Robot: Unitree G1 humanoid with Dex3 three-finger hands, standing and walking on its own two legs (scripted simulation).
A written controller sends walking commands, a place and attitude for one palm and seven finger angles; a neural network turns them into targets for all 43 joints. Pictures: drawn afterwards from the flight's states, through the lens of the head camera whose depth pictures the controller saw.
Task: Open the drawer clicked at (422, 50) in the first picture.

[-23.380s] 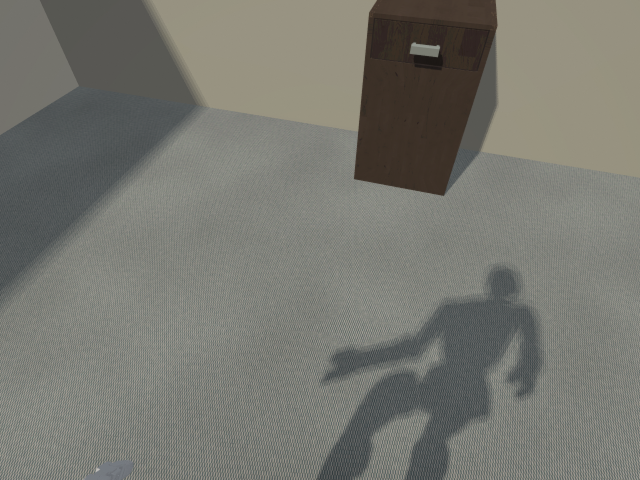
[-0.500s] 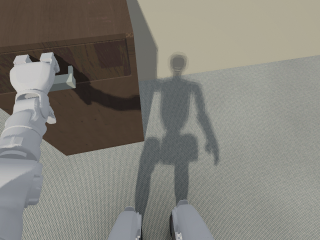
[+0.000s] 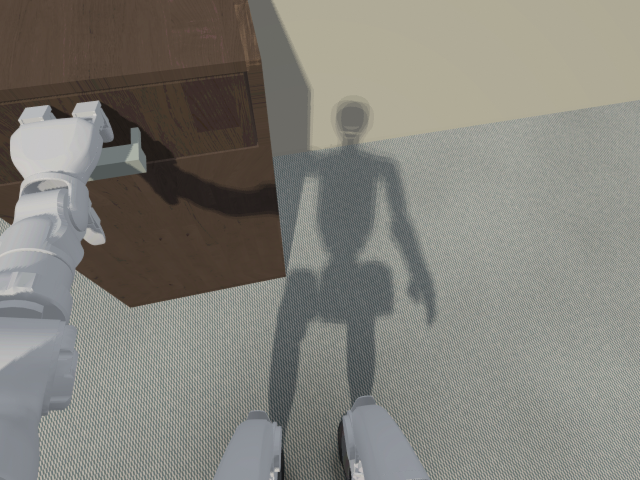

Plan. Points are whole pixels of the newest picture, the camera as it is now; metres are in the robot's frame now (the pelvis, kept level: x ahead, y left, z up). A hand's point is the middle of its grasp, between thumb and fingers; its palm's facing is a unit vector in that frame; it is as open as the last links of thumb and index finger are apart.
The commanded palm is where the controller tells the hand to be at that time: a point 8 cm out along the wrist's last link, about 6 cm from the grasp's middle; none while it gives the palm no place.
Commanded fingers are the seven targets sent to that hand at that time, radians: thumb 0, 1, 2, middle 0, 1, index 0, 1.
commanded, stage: lift the fingers back up to retry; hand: left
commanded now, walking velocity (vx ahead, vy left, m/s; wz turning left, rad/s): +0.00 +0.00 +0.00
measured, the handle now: (102, 151) +0.55 +0.27 +0.01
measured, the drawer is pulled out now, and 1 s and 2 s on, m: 0.00 0.00 0.00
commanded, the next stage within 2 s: re-aim the fingers above the handle in 0.54 s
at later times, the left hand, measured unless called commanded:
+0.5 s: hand (74, 166) +0.50 +0.28 +0.04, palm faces -0.07 -0.05 -1.00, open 13.3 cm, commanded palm +0.49 +0.27 +0.12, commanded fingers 0.00 -0.50 0.30 -0.30 -1.20 -0.30 -1.20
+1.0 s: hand (73, 159) +0.50 +0.27 +0.05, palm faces -0.07 +0.00 -1.00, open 13.5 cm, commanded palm +0.49 +0.26 +0.12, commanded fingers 0.00 -0.50 0.30 -0.30 -1.20 -0.30 -1.20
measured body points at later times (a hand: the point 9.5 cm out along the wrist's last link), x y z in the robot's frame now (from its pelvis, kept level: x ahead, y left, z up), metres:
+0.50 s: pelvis +0.06 +0.01 +0.05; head +0.16 +0.02 +0.48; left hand +0.50 +0.28 +0.09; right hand +0.09 -0.26 -0.08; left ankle +0.03 +0.11 -0.65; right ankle +0.07 -0.12 -0.65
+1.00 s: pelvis +0.06 +0.00 +0.05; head +0.16 +0.00 +0.49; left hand +0.50 +0.27 +0.11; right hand +0.11 -0.27 -0.08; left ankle +0.03 +0.11 -0.65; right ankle +0.07 -0.12 -0.65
